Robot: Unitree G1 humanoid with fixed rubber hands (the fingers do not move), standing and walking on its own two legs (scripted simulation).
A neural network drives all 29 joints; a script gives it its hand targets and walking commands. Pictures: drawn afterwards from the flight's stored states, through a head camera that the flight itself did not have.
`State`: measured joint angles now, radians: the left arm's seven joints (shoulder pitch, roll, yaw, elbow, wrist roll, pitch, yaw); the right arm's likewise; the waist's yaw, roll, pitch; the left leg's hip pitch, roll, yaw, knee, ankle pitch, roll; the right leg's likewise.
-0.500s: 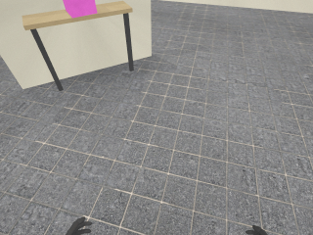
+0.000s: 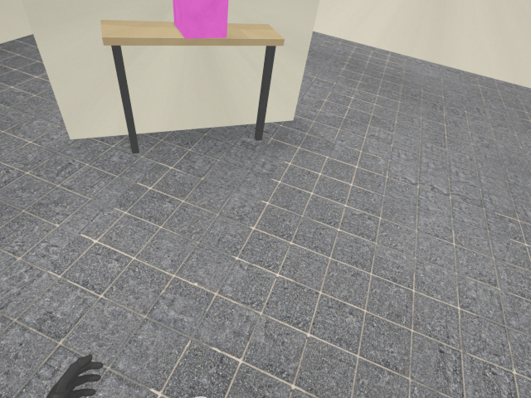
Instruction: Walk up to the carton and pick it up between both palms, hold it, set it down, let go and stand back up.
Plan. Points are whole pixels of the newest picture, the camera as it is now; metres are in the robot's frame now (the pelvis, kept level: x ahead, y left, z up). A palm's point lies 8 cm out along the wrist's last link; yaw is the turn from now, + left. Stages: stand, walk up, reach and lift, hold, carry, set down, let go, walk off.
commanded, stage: walk up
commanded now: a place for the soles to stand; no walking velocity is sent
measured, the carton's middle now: (199, 2) +1.78 +0.31 +0.04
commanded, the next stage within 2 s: none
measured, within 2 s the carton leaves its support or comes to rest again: neither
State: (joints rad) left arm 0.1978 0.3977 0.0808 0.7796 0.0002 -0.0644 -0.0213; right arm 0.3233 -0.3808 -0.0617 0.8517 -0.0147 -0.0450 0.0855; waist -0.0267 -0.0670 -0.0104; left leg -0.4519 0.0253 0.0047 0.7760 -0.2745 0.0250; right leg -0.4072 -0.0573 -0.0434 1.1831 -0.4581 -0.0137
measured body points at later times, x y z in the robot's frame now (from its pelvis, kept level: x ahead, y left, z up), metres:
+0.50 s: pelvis +0.15 -0.03 +0.03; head +0.16 -0.02 +0.47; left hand +0.28 +0.28 -0.07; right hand +0.20 -0.34 -0.08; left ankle +0.09 +0.09 -0.71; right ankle +0.26 -0.15 -0.71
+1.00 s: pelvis +0.35 +0.04 +0.00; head +0.33 +0.06 +0.45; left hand +0.45 +0.35 -0.10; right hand +0.44 -0.29 -0.08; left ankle +0.45 +0.15 -0.71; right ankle +0.27 -0.14 -0.71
